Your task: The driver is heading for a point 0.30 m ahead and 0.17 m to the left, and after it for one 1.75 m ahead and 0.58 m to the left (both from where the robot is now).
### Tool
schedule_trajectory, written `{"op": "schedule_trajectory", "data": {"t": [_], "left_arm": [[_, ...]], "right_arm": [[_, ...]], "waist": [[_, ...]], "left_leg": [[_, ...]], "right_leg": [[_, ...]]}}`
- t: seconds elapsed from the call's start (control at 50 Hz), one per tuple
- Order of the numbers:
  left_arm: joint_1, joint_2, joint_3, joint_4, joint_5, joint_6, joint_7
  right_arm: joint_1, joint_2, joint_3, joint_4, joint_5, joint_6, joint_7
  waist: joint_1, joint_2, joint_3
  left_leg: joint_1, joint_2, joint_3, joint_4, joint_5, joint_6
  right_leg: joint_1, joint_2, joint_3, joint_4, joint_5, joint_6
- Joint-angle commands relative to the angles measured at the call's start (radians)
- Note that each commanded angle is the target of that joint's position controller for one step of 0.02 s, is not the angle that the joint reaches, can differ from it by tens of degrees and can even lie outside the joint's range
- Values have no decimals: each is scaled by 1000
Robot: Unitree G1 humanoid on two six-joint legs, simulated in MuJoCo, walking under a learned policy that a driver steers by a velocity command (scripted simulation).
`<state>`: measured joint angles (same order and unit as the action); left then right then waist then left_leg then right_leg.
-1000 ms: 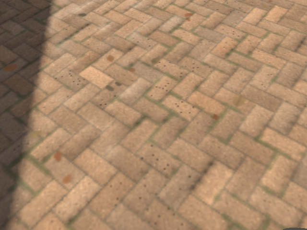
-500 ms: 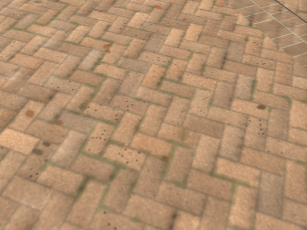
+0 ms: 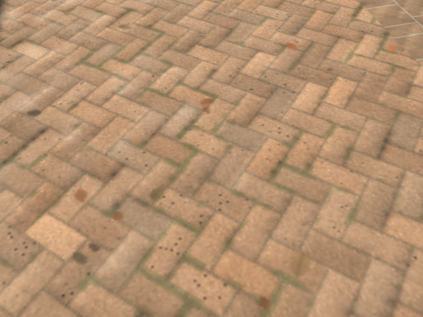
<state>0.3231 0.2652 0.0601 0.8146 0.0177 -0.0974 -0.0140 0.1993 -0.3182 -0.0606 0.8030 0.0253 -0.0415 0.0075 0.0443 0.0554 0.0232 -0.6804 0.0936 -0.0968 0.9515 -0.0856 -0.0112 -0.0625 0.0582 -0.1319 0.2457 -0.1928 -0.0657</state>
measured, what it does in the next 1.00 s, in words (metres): walks ahead, turning left: left foot, then right foot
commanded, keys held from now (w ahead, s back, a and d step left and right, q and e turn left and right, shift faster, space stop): w+q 0.88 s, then w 0.12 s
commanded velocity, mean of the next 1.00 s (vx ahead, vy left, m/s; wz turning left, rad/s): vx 0.50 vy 0.00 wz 0.53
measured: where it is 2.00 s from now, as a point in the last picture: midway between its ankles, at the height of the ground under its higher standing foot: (117, 177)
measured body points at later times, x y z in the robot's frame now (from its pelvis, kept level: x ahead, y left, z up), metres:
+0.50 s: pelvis +0.28 +0.07 +0.00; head +0.31 +0.09 +0.45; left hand +0.38 +0.38 -0.10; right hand +0.44 -0.18 -0.11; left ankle +0.27 +0.13 -0.75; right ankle +0.41 -0.10 -0.67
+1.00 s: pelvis +0.56 +0.10 +0.00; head +0.58 +0.11 +0.45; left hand +0.44 +0.36 -0.12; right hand +0.85 -0.03 -0.10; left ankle +0.54 +0.28 -0.67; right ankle +0.59 +0.00 -0.75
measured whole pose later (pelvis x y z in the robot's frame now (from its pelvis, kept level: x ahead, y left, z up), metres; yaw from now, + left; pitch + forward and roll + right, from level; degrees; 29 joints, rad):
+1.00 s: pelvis +0.56 +0.10 +0.00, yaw +34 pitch +1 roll -2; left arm 0.32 0.27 0.06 0.83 0.01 -0.10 -0.01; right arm 0.21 -0.31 -0.08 0.65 0.02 -0.01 0.00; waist 0.06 0.05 0.03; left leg -0.65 0.07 -0.08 0.99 -0.21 0.00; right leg -0.11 0.02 -0.10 0.30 -0.21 -0.03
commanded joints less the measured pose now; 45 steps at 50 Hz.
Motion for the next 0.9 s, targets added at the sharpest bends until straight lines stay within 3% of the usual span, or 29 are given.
{"op": "schedule_trajectory", "data": {"t": [0.02, 0.1, 0.16, 0.2, 0.22, 0.24, 0.26, 0.28, 0.3, 0.32, 0.34, 0.36, 0.38, 0.4, 0.46, 0.54, 0.62, 0.66, 0.7, 0.72, 0.74, 0.76, 0.78, 0.8, 0.82, 0.84, 0.9], "left_arm": [[-87, 139, 29, -62, -2, -20, 13], [-6, 167, 36, -14, -15, 0, 23], [23, 182, 41, 8, -25, 29, 27], [6, 210, 48, 2, -28, 47, 37], [-3, 224, 52, -2, -29, 56, 44], [-15, 231, 53, -7, -29, 64, 50], [-31, 227, 48, -19, -30, 61, 56], [44, 106, 11, -65, 2, 38, 42], [28, 95, -5, -83, -8, -6, 24], [-92, 166, 15, -113, -48, -34, 8], [-132, 161, 10, -131, -57, -48, 5], [-133, 151, 12, -121, -36, -52, 12], [-121, 163, 21, -113, -17, -42, 18], [-102, 161, 24, -113, -10, -29, 16], [-113, 120, 15, -126, 0, -2, 20], [-279, 77, -6, -169, -5, -4, 14], [-354, 115, 5, -196, -27, -18, -2], [-334, 145, 17, -194, -29, -26, -7], [-226, 168, 34, -166, -27, -36, -4], [-118, 200, 49, -150, -12, -41, 3], [3, 276, 66, -139, 8, -39, 10], [64, 285, 73, -104, -7, -24, -1], [12, 195, 50, -125, -20, -20, -1], [-34, 158, 38, -131, -18, -11, 3], [-77, 136, 29, -130, -11, -7, 4], [-103, 113, 21, -123, -7, -6, 7], [-103, 109, 22, -97, -10, -17, 8]], "right_arm": [[-24, -25, -2, -59, -4, -10, 14], [-163, -1, 13, -124, -6, -13, 38], [-217, -7, 12, -173, -4, -12, 59], [-183, -33, -2, -188, -3, -8, 67], [-122, -56, -15, -182, -3, -3, 66], [-3, -98, -40, -159, -1, -1, 60], [166, -159, -73, -121, 0, 5, 43], [228, -268, -99, -110, 1, 12, 21], [221, -250, -85, -139, -3, -1, 23], [204, -180, -65, -135, -11, -10, 24], [153, -148, -57, -137, -9, -18, 23], [86, -123, -50, -147, -7, -20, 22], [39, -90, -39, -163, -14, -21, 19], [19, -84, -35, -177, -22, -21, 16], [30, -115, -45, -173, -16, -24, 1], [85, -140, -54, -152, -6, -12, -20], [147, -139, -55, -127, 3, -1, -25], [146, -133, -55, -126, 1, 2, -29], [124, -112, -50, -134, -3, 7, -28], [127, -63, -32, -143, -10, 4, -24], [213, 5, -11, -162, -9, 0, -22], [272, -15, -5, -185, 12, -7, -23], [223, -112, -28, -164, 18, -4, -25], [134, -137, -36, -177, 8, 2, -25], [95, -126, -37, -185, -3, 6, -24], [81, -113, -41, -190, -6, 9, -20], [83, -52, -31, -198, 2, 22, -10]], "waist": [[-23, -99, 35], [33, -72, 78], [35, -83, 78], [-4, -124, 24], [-44, -147, -22], [-113, -147, -89], [-205, -103, -171], [-148, 127, -265], [-139, 121, -409], [-179, 43, -311], [-146, -5, -187], [-96, -66, -111], [-61, -54, -74], [-36, -29, -66], [-23, -19, -47], [-87, 17, -22], [-114, 39, -26], [-92, 59, -28], [-29, 76, -54], [23, 40, -144], [25, -156, -294], [7, -411, -347], [26, -266, -217], [33, -190, -116], [16, -141, -54], [-4, -153, -23], [-22, -173, -6]], "left_leg": [[18, 12, 10, -147, 168, 1], [-18, 1, 73, -288, 184, 30], [-44, -24, 124, -337, 71, 62], [58, -83, 186, -336, -32, 98], [148, -120, 212, -326, -84, 119], [313, -156, 217, -352, -86, 150], [597, -146, 143, -424, -33, 196], [981, 110, -316, -434, -84, 346], [1122, 253, -757, -599, -175, 472], [1063, 219, -623, -640, -170, 407], [913, 174, -475, -649, -112, 364], [764, 128, -374, -660, -18, 329], [656, 94, -305, -681, 78, 313], [585, 76, -281, -704, 126, 313], [458, 42, -198, -731, 226, 316], [386, -29, -131, -712, 104, 246], [452, 10, -231, -653, -28, 218], [508, 40, -297, -593, -47, 202], [507, 19, -314, -499, -18, 171], [460, -36, -265, -329, -25, 138], [216, -154, -140, -8, -261, 73], [-34, -173, -73, 238, -529, 44], [-112, -110, -97, 335, -452, 34], [-119, -79, -58, 351, -372, 29], [-87, -48, -43, 317, -308, 25], [-56, -18, -44, 273, -265, 24], [1, 9, -13, 207, -209, 18]], "right_leg": [[-49, -264, 67, -144, 287, -102], [69, -300, 8, -125, 338, -90], [190, -333, -23, -44, 501, -76], [222, -334, -52, 77, 831, -54], [223, -332, -62, 182, 984, -44], [175, -315, -75, 350, 1028, -26], [4, -276, -85, 595, 867, 12], [-438, -127, -70, 968, 94, 77], [-644, 11, 165, 1160, -412, 87], [-741, -58, 248, 1168, -340, 65], [-742, -102, 233, 1083, -249, 48], [-693, -139, 223, 983, -194, 54], [-623, -162, 221, 918, -154, 64], [-568, -169, 221, 890, -130, 78], [-528, -158, 187, 754, -59, 131], [-451, -99, 172, 426, 216, 150], [-397, -66, 209, 283, 263, 135], [-372, -70, 229, 254, 192, 109], [-234, -68, 206, 208, 140, 65], [-45, -138, 255, 208, 112, 20], [295, -352, 541, 192, -9, -85], [410, -489, 936, 71, -313, -182], [311, -460, 880, 30, -458, -151], [196, -421, 719, 28, -366, -114], [85, -376, 592, 12, -223, -100], [17, -344, 505, -7, -122, -94], [-61, -304, 346, -67, 24, -104]]}}
Keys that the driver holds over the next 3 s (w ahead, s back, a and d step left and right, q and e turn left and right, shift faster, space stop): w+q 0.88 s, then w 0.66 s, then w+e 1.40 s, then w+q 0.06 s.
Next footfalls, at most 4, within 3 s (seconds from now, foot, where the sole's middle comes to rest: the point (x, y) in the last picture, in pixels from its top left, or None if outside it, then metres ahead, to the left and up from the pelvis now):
0.26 left None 0.31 0.14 -0.78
0.72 right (232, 278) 0.63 0.02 -0.78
1.22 left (124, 250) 0.72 0.39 -0.78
1.76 right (145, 165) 1.10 0.38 -0.78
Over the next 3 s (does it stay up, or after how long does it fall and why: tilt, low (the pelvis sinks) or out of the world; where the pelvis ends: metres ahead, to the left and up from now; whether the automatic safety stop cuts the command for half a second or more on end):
stays up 1.54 0.52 0.00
